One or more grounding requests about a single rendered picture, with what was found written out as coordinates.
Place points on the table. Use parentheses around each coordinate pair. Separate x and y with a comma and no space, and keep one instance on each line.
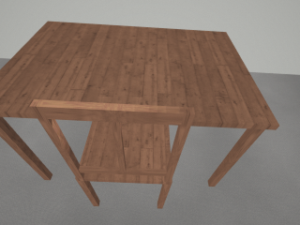
(136,65)

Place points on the chair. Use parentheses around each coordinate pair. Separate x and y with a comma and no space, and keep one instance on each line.
(126,143)

